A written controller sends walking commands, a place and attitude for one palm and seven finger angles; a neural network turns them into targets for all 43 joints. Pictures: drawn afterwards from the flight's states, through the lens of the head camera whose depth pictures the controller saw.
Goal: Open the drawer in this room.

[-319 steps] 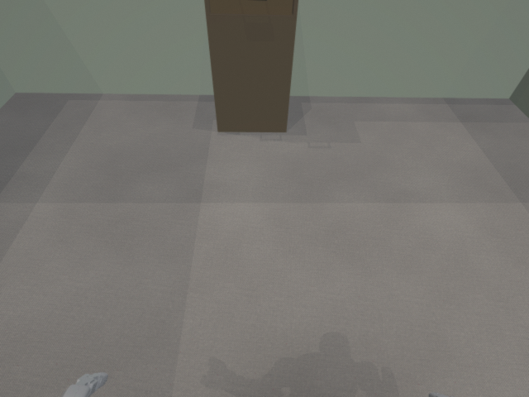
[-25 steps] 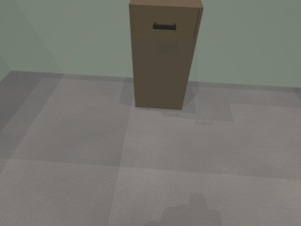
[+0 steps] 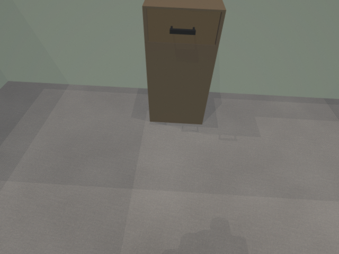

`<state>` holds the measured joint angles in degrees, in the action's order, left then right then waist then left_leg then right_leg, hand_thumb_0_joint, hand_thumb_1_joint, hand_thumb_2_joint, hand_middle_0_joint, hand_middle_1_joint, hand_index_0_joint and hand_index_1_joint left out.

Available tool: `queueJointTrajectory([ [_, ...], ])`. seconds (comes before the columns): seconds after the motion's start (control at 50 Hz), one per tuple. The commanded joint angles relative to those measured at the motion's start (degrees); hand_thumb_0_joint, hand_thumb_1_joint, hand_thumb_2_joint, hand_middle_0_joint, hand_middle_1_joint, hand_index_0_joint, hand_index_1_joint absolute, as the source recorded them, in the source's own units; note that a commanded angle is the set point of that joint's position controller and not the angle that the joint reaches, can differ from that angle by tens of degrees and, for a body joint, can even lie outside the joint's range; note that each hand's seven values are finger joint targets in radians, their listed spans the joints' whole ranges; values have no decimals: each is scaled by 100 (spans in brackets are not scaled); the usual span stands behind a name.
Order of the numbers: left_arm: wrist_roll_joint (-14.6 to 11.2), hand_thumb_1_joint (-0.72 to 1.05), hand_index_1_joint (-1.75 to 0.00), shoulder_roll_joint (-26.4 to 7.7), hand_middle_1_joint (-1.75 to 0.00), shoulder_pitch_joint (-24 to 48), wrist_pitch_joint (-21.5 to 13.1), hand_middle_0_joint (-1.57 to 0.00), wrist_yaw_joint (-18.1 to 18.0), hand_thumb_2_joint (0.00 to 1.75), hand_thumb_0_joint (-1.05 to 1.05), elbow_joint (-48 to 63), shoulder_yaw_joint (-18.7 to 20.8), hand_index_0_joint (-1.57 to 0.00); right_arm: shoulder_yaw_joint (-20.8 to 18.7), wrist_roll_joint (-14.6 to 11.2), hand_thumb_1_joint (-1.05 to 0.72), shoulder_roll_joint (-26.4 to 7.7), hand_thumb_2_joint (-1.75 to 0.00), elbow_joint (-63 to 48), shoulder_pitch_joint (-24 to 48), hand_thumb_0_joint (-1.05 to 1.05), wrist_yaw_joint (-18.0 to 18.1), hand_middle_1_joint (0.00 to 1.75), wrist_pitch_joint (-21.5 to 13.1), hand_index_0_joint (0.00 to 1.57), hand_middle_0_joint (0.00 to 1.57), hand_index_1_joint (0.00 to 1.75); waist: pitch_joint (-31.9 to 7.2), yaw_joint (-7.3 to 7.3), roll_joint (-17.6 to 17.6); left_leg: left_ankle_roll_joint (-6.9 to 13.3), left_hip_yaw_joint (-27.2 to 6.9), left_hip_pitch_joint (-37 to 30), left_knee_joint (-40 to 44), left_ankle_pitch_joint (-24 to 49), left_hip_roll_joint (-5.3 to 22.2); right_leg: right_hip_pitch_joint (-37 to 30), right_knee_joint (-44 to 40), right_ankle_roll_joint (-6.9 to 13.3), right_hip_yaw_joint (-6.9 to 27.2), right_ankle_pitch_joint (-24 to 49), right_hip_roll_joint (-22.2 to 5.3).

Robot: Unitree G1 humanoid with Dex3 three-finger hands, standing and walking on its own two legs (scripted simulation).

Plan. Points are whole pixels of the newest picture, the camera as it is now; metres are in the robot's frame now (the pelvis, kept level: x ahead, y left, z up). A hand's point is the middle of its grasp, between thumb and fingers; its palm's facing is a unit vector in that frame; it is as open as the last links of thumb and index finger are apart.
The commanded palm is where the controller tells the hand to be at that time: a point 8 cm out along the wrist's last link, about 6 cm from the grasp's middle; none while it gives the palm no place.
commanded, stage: look at it before walking up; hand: left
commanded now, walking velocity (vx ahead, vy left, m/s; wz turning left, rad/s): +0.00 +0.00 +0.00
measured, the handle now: (182, 29) +1.20 -0.01 +0.01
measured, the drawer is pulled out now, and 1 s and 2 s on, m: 0.00 0.00 0.00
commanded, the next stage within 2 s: walk to a spot facing it in 0.26 s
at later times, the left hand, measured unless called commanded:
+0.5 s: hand out of the picture -0.03 +0.15 -0.18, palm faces +0.03 -0.99 -0.16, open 7.4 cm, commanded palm none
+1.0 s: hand out of the picture +0.09 +0.10 -0.16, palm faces -0.15 -0.97 -0.20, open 7.4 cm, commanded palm none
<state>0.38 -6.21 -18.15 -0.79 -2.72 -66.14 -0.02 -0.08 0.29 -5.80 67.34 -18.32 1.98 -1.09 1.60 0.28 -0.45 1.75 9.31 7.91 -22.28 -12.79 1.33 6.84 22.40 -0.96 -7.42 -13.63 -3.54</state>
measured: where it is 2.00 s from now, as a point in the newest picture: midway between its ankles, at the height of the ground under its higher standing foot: (189, 231)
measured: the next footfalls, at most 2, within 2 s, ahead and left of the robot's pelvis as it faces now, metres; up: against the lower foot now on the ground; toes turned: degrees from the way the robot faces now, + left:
left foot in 1.28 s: +0.41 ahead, -0.02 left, +0.00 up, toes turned -14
right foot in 1.90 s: +0.39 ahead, -0.24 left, +0.00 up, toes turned -48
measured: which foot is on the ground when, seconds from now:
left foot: down 0.00-0.74, up 0.76-1.00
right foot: down 0.00-1.00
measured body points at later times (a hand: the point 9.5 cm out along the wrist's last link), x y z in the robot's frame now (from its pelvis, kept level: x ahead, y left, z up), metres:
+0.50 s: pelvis -0.01 +0.00 +0.00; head +0.00 -0.01 +0.45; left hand -0.03 +0.21 -0.17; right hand -0.03 -0.22 -0.17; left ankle +0.00 +0.09 -0.74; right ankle -0.02 -0.12 -0.74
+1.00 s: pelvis +0.10 -0.08 +0.00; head +0.12 -0.11 +0.45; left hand +0.10 +0.15 -0.14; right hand +0.15 -0.34 -0.15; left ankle +0.17 +0.07 -0.65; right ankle +0.02 -0.13 -0.74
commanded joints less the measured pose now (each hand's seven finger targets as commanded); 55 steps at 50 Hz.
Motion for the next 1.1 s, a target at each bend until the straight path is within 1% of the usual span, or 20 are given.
queueJointTrajectory([
  [0.0,24,90,-30,-445,-30,-530,-27,-20,-14,90,0,50,52,-20,-85,5,-90,-482,-90,-84,-484,0,26,30,-48,20,20,30,407,-23,43,-38,-757,131,509,727,669,327,-399,134,504,612,-450],
  [0.34,32,90,-30,-541,-30,-503,-54,-20,0,90,0,68,66,-20,-118,12,-90,-610,-90,-135,-386,0,18,30,-53,20,20,30,470,-15,-9,-30,-758,160,557,456,656,415,-466,163,575,468,-444],
  [0.4,48,90,-30,-485,-30,-519,21,-20,39,90,0,63,117,-20,-156,56,-90,-579,-90,-113,-503,0,27,30,15,20,20,30,546,21,82,-70,-624,137,427,-640,676,718,-337,219,670,-371,-332],
  [0.46,120,90,-30,-553,-30,-390,117,-20,154,90,0,271,257,-20,-314,94,-90,-836,-90,-313,-379,0,19,30,92,20,20,30,875,34,427,61,-892,469,679,-2322,994,1413,149,278,618,-1568,-76],
  [0.5,156,90,-30,-492,-30,-285,140,-20,232,90,0,473,312,-20,-435,98,-90,-1105,-90,-456,-393,0,11,30,82,20,20,30,822,67,924,341,-1442,506,1095,-3164,1583,1754,1278,231,215,-1472,219],
  [0.52,170,90,-30,-395,-30,-179,160,-20,268,90,0,575,329,-20,-486,104,-90,-1218,-90,-504,-400,0,11,30,48,20,20,30,813,107,1076,535,-1749,607,1338,-3340,1959,1837,2095,220,43,-1267,266],
  [0.56,168,90,-30,-314,-30,102,153,-20,333,90,0,804,374,-20,-516,131,-90,-1262,-90,-557,-441,0,-3,30,-47,20,20,30,804,168,980,766,-1897,339,1525,-2926,2269,2366,2866,237,264,-1461,25],
  [0.6,155,90,-30,-313,-30,185,113,-20,387,90,0,923,404,-20,-535,147,-90,-1276,-90,-652,-224,0,-9,30,-96,20,20,30,648,100,653,704,-1539,277,1392,-2461,2316,2264,2746,210,290,-1359,-142],
  [0.64,143,90,-30,-264,-30,90,73,-20,410,90,0,957,426,-20,-545,174,-90,-1288,-90,-711,-35,0,-15,30,-115,20,20,30,453,15,514,539,-984,307,1044,-1817,2165,1706,2113,186,180,-1240,-132],
  [0.68,127,90,-30,-302,-30,-583,23,-20,403,90,0,766,460,-20,-538,158,-90,-1319,-90,-783,210,0,-41,30,-91,20,20,30,125,-349,151,253,-342,718,29,-1654,1856,486,1047,172,-102,-604,121],
  [0.7,140,90,-30,-569,-30,-1183,-29,-20,363,90,0,568,512,-20,-515,121,-90,-1192,-90,-870,364,0,-74,30,-89,20,20,30,-80,-647,-619,23,100,1225,-1223,-1550,1429,-332,279,243,154,-501,109],
  [0.72,184,90,-30,-1267,-30,-1653,-120,-20,288,90,0,442,619,-20,-420,48,-90,-814,-90,-1185,591,0,-132,30,-90,20,20,30,53,-864,-2362,-324,587,2822,-3104,-2102,661,-988,-826,736,2543,-1536,-1237],
  [0.74,64,90,-30,-1496,-30,-1810,-121,-20,195,90,0,457,633,-20,-379,93,-90,-872,-90,-1516,1170,0,-180,30,-109,20,20,30,397,-906,-2089,-398,-52,3604,-4108,-2118,369,-749,-1501,1230,4196,-1470,-1912],
  [0.76,41,90,-30,-1467,-30,-1579,-124,-20,174,90,0,549,639,-20,-443,110,-90,-937,-90,-1557,1303,0,-213,30,-100,20,20,30,625,-744,-1090,-372,-504,3761,-4445,-1637,582,-553,-1515,1431,3911,-1781,-1986],
  [0.8,55,90,-30,-1197,-30,-1037,-213,-20,181,90,0,668,588,-20,-457,124,-90,-946,-90,-1442,1263,0,-234,30,-116,20,20,30,577,-478,-756,-371,-707,3617,-4624,-724,774,-220,-1378,1164,3521,-1624,-1575],
  [0.82,67,90,-30,-1044,-30,-837,-250,-20,192,90,0,720,512,-20,-471,150,-90,-992,-90,-1378,1183,0,-240,30,-118,20,20,30,660,-346,-622,-418,-779,3429,-4511,-384,838,-32,-1329,1052,3057,-1049,-1421],
  [0.86,71,90,-30,-994,-30,-885,-328,-20,223,90,0,719,450,-20,-459,154,-90,-886,-90,-1275,1009,0,-267,30,-82,20,20,30,391,-219,-213,-508,-708,3174,-4346,-7,738,-172,-1134,917,2408,387,-1092],
  [0.9,80,90,-30,-1034,-30,-1037,-395,-20,218,90,0,638,447,-20,-443,142,-90,-822,-90,-1274,985,0,-278,30,-68,20,20,30,191,-196,-227,-569,-652,3229,-4270,125,659,-540,-927,869,2049,1611,-958],
  [0.96,79,90,-30,-1010,-30,-1234,-428,-20,203,90,0,568,410,-20,-408,123,-90,-802,-90,-1433,1305,0,-277,30,-35,20,20,30,214,-235,-469,-617,-639,3491,-4159,270,579,-796,-764,805,1783,2762,-820],
  [1.08,111,90,-30,-980,-30,-1432,-406,-20,118,90,0,479,347,-20,-310,84,-90,-765,-90,-1896,2357,0,-326,30,-93,20,20,30,536,-463,-570,-552,-456,3615,-3039,262,460,-1121,-737,1032,1887,3413,-844],
])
